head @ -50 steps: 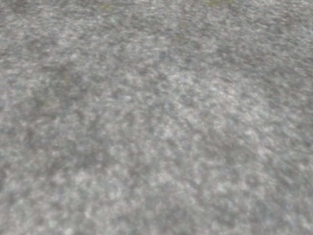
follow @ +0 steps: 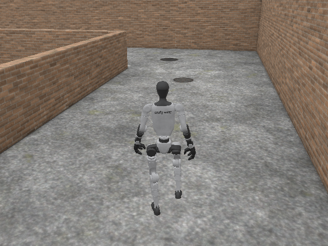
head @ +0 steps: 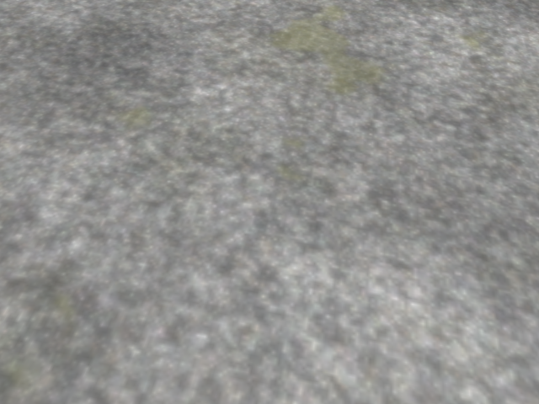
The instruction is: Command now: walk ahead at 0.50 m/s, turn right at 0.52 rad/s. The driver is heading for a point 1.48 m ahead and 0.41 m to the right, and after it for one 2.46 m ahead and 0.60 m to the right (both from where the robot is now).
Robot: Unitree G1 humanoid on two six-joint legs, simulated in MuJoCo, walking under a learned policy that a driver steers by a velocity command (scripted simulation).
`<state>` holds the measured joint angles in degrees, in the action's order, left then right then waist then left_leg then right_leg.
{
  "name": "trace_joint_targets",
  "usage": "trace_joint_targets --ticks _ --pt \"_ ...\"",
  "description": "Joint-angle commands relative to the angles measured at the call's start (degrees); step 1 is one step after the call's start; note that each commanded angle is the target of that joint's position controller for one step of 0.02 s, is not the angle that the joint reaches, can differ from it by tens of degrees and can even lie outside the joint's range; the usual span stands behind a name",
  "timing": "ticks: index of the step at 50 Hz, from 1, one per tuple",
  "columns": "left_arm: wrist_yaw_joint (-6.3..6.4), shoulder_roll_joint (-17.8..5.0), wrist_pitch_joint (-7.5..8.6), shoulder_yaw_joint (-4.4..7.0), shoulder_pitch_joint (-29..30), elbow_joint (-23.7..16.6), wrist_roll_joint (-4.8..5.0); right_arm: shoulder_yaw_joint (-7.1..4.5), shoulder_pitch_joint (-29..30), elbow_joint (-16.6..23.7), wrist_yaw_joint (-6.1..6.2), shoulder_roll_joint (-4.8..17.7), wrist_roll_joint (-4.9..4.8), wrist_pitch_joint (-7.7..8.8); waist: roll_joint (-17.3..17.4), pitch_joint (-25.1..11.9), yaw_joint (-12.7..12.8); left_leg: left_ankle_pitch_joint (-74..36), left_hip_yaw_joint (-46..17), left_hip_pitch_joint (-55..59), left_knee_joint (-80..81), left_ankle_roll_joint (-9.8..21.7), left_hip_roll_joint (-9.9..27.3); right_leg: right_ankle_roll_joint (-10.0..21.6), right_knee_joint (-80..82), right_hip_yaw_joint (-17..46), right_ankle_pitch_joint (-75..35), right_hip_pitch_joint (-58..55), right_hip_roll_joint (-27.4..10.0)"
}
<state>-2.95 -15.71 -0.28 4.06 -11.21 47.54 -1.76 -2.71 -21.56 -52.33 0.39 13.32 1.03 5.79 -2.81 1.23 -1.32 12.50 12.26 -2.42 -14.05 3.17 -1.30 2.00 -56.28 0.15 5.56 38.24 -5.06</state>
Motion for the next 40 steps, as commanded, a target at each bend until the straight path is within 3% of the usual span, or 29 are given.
trace_joint_targets --ticks 1,5,7,9,10,11,12,13,14,15,16,18,19,22,27,31,33,36,37,38,39,40 --pt "-0.77 0.1 0.53 -0.77 4.7 -4.7 -0.08 -1.07 1.2 2.8 0.15 6.0 0.02 0.89 6.8 3.5 0.5 -16.9 -4.2 -1.9 6.6 4.9 14.9 0.0 8.1 -1.8 -5.9 0.7 -0.2" --pt "-1.4 -0.1 0.73 -1.24 11.1 -7.6 -0.46 -1.52 -2.6 1.0 0.66 7.7 0.12 0.17 6.7 4.8 -1.4 -23.6 -1.0 4.4 4.3 4.4 17.0 2.5 16.6 -5.9 -3.1 -0.8 1.0" --pt "-1.29 -0.6 0.75 -1.05 11.3 -8.3 -0.64 -1.69 -3.0 0.5 0.96 8.5 0.26 -0.55 7.1 4.2 -1.0 -34.3 1.0 7.7 0.1 3.6 17.5 4.4 19.2 -7.9 1.7 -3.4 3.0" --pt "-0.71 -1.6 0.76 -0.41 7.5 -7.6 -0.74 -2.14 -2.6 0.3 1.25 10.4 0.35 -1.4 8.8 0.9 1.2 -52.3 2.7 9.7 -9.3 3.0 17.6 6.9 20.2 -10.1 8.4 -9.9 7.0" --pt "-0.31 -2.6 1.1 0.24 2.3 -6.2 -0.7 -2.37 -2.4 0.3 1.24 11.3 0.35 -2.04 8.8 -2.3 3.4 -55.8 3.0 9.4 -18.0 3.0 17.5 8.4 21.7 -10.3 10.6 -15.6 9.3" --pt "0.4 -4.1 1.73 1.25 -6.3 -3.5 -1.09 -2.39 -1.6 0.8 1.09 11.6 0.08 -2.53 6.6 -7.3 7.5 -49.6 4.0 4.4 -30.9 1.7 16.5 10.2 26.7 -9.1 8.2 -27.4 10.9" --pt "1.35 -9.5 1.97 3.03 -14.1 -1.6 -1.66 -1.73 -1.9 2.8 0.89 9.1 0.2 -2.42 0.6 -13.2 10.1 -27.2 3.8 -9.0 -48.0 -0.2 14.7 13.2 29.0 5.6 14.2 -42.2 0.4" --pt "1.68 -15.8 1.39 4.49 -10.6 -3.1 -0.17 -1.12 -1.4 7.4 -0.3 4.6 -0.53 -1.79 -12.9 -16.8 5.8 18.2 -2.0 -34.9 -68.7 -4.1 0.7 22.2 37.0 39.0 12.7 -57.1 -14.2" --pt "2.0 -14.7 0.66 4.33 -11.3 -3.8 0.91 -1.64 5.8 8.9 -0.38 8.9 0.01 -1.12 -1.2 -14.1 8.7 15.2 -12.4 -41.1 -70.3 -4.0 2.6 21.7 40.0 37.6 -0.1 -54.8 -14.7" --pt "2.61 -12.2 0.81 3.58 -8.3 -3.2 1.15 -1.14 7.4 9.4 -0.36 7.3 -0.98 -0.54 1.1 -7.6 6.4 10.1 -13.1 -41.0 -67.8 -3.7 5.2 20.7 38.4 27.9 -14.1 -48.2 -14.0" --pt "2.8 -9.0 1.26 2.69 -6.2 -3.0 1.35 -0.96 5.4 8.2 0.07 6.7 -1.05 -0.34 4.7 -3.0 3.4 8.1 -13.1 -36.7 -62.3 -3.9 6.8 18.2 37.8 21.2 -28.8 -40.0 -11.2" --pt "2.98 -6.2 1.98 1.65 -2.2 -3.7 1.91 -1.0 3.1 7.6 0.28 6.5 0.97 -2.42 4.2 -2.1 -0.2 8.1 -13.7 -29.9 -56.1 -4.9 7.8 14.9 38.0 13.3 -36.3 -32.0 -5.8" --pt "2.79 -6.0 2.4 1.42 -2.2 -3.8 1.96 -1.07 2.4 7.6 0.19 6.3 1.37 -3.54 3.7 -3.0 -0.9 8.2 -13.5 -28.3 -54.3 -5.4 7.3 14.4 37.9 12.1 -39.4 -30.8 -4.7" --pt "2.66 -8.5 2.77 1.96 -4.4 -3.4 1.63 -0.78 3.6 8.8 0.0 5.2 1.05 -5.06 2.0 -4.4 -0.9 4.6 -12.3 -28.8 -49.0 -6.4 5.7 13.5 37.1 10.0 -45.4 -29.8 -2.4" --pt "3.31 -8.7 1.39 1.92 -8.1 -3.4 1.65 -0.4 11.8 12.0 0.19 6.0 0.66 -5.56 -1.0 -4.7 2.2 -2.0 -12.7 -31.5 -39.6 -6.4 4.4 10.2 34.8 12.1 -41.9 -32.3 -0.7" --pt "3.85 -9.5 0.32 2.19 -10.3 -3.7 1.15 -0.1 16.3 13.8 0.47 7.0 0.12 -5.42 -1.7 -3.7 4.3 -1.5 -14.1 -32.5 -33.7 -5.6 2.8 10.0 32.0 16.8 -40.1 -36.4 -2.0" --pt "4.0 -9.2 -0.04 2.08 -10.0 -4.0 0.74 0.03 15.9 13.7 0.66 7.4 -0.11 -5.09 -2.1 -3.2 4.4 0.3 -14.2 -30.7 -30.0 -4.6 2.0 9.8 30.0 17.8 -41.1 -37.8 -2.5" --pt "4.17 -9.0 -0.28 1.86 -7.2 -4.7 0.72 -0.1 11.6 12.6 1.07 8.1 -0.33 -4.43 -2.9 -2.6 2.4 1.0 -13.8 -20.4 -20.0 -2.2 0.5 7.2 26.0 19.3 -38.9 -34.9 -1.4" --pt "4.21 -9.0 -0.06 1.71 -5.5 -5.0 1.43 -0.18 8.7 11.8 1.34 8.1 0.05 -3.98 -2.1 -2.8 0.1 -4.9 -13.4 -13.8 -12.3 -1.2 0.3 5.3 22.6 19.0 -36.5 -32.6 0.4" --pt "4.14 -7.6 0.52 1.13 -4.9 -6.0 2.14 -0.5 5.5 11.5 1.76 9.7 0.62 -3.19 2.0 -5.7 -1.2 -19.5 -18.9 -4.5 -8.1 0.8 6.2 2.8 16.2 17.5 -28.0 -28.6 3.5" --pt "4.25 -4.4 0.81 0.38 -9.8 -7.0 2.1 -0.99 4.8 12.9 2.02 14.1 0.28 -3.13 14.1 -10.3 1.3 -51.3 -33.5 4.6 -10.3 7.0 21.8 0.6 2.5 10.2 8.4 -21.2 11.4" --pt "4.73 -6.5 -0.59 1.01 -14.1 -5.6 1.3 -0.67 4.2 12.2 1.59 12.5 -1.33 -4.26 17.7 -15.2 2.2 -56.1 -43.4 2.4 -9.2 14.9 27.6 -0.2 -4.9 6.8 34.7 -18.5 15.8"
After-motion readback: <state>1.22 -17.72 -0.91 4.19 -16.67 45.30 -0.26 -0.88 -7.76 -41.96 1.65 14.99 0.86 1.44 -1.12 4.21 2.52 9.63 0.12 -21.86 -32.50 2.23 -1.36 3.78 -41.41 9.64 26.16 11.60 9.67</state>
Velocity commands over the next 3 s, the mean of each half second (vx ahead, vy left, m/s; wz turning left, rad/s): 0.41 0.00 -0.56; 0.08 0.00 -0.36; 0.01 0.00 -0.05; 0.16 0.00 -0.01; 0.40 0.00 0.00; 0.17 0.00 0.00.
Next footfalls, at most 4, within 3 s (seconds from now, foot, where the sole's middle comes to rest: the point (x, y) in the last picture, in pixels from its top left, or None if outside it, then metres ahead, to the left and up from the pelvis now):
0.22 right None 0.26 -0.11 -0.78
0.76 left None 0.48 -0.02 -0.78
1.12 right None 0.31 -0.17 -0.78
2.44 right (382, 303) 0.77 -0.33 -0.78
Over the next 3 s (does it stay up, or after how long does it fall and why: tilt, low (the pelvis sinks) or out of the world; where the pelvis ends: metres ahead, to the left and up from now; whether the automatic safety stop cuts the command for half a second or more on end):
stays up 0.78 -0.25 -0.01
